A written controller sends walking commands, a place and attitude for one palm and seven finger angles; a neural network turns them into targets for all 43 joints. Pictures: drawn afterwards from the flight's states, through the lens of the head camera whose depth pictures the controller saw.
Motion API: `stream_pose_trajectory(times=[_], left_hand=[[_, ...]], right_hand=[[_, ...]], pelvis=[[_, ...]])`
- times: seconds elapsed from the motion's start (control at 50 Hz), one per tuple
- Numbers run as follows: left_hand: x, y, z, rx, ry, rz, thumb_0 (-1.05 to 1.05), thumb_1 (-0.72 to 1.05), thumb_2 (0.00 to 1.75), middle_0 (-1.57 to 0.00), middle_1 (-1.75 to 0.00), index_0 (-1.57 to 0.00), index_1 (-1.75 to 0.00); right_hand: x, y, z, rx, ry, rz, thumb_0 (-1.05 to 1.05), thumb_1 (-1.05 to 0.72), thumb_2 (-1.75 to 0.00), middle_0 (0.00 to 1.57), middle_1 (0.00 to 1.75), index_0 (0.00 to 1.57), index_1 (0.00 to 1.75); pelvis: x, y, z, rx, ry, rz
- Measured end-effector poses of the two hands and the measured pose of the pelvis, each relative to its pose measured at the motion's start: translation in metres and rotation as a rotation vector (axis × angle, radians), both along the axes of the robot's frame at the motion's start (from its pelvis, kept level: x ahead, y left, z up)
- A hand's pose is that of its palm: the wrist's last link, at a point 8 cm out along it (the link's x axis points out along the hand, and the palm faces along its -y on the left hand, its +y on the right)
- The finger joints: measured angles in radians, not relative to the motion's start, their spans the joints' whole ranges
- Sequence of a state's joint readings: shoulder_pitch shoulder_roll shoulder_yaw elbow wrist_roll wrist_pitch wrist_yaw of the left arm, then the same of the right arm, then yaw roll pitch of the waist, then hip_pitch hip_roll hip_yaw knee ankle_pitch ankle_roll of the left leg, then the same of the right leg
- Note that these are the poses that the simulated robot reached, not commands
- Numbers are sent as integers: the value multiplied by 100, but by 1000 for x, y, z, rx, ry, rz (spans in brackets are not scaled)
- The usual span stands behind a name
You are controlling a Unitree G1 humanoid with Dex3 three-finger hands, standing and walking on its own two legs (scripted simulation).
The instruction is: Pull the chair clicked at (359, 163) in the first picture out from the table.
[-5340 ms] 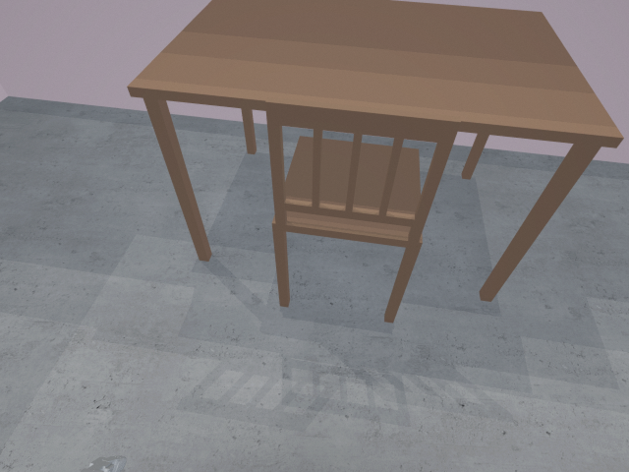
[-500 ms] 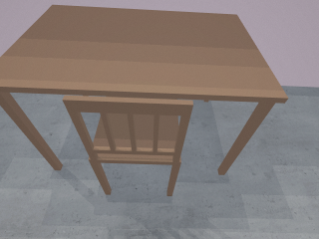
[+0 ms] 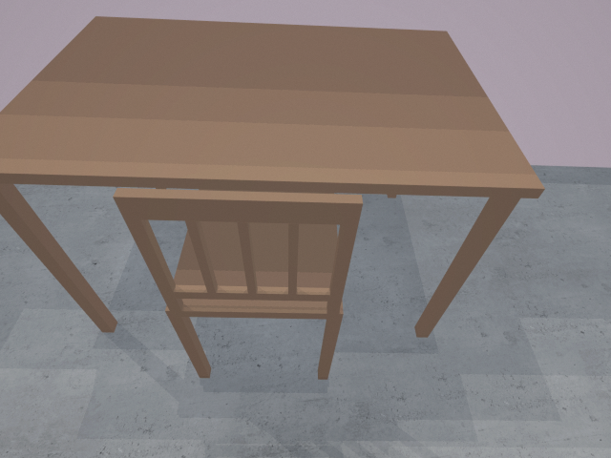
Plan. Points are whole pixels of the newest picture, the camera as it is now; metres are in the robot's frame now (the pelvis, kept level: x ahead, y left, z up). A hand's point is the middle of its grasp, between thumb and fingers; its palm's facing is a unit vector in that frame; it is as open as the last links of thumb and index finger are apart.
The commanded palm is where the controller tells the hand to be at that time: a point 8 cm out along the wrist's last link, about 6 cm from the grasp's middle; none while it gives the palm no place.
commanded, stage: shuffle to correct the standing spot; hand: left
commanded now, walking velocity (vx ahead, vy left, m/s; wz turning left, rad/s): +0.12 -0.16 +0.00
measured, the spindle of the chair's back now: (248, 258) +0.49 +0.14 -0.12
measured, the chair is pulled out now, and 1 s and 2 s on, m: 0.00 0.00 0.00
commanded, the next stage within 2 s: come to a stop and stand still in 0.16 s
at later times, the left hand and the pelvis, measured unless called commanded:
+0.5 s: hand out of the picture -0.01 +0.10 -0.19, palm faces +0.05 -0.99 -0.12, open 7.4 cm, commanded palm none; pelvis +0.05 -0.04 -0.01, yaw +0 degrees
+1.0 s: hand out of the picture +0.07 +0.17 -0.17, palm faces +0.01 -0.96 -0.27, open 7.4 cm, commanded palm none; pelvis +0.01 -0.02 -0.01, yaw +0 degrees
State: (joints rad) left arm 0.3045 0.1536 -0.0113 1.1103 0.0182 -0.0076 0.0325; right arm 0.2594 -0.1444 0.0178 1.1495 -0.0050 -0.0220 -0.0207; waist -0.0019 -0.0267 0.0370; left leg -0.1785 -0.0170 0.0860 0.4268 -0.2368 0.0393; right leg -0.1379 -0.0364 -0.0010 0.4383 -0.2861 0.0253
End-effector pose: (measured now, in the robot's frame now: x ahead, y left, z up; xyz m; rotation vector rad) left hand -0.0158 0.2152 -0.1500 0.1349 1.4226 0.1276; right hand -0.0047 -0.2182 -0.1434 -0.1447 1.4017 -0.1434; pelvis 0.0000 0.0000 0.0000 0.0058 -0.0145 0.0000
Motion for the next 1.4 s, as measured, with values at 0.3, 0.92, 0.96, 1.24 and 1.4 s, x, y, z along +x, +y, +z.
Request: stream_pose_trajectory(times=[0.3,0.92,0.96,1.24,1.4], left_hand=[[4,-34,-2,9,50,38,1,91,89,-20,-30,-20,-30],[73,-1,7,103,-184,-36,1,92,89,-20,-30,-20,-30],[76,3,10,105,-209,-41,1,92,89,-20,-30,-20,-30],[46,7,8,59,-106,-58,1,91,89,-20,-30,-20,-30],[21,-1,2,30,-16,-38,1,91,89,-20,-30,-20,-30]], right_hand=[[0,-32,-14,12,75,-40,1,-91,-90,20,30,20,30],[76,-36,-7,-5,-213,1,0,-92,-90,20,30,20,30],[64,-35,-8,-5,-185,8,0,-92,-90,20,30,20,30],[1,-25,-3,-3,-17,-8,1,-91,-90,20,30,20,30],[11,-25,0,-15,-12,-7,1,-91,-90,20,30,20,30]], pelvis=[[28,-37,-10,-5,32,9],[18,-28,-14,-12,-15,-4],[13,-25,-13,-13,-17,-1],[6,-15,-4,-3,12,-5],[12,-15,-3,-4,6,-11]])
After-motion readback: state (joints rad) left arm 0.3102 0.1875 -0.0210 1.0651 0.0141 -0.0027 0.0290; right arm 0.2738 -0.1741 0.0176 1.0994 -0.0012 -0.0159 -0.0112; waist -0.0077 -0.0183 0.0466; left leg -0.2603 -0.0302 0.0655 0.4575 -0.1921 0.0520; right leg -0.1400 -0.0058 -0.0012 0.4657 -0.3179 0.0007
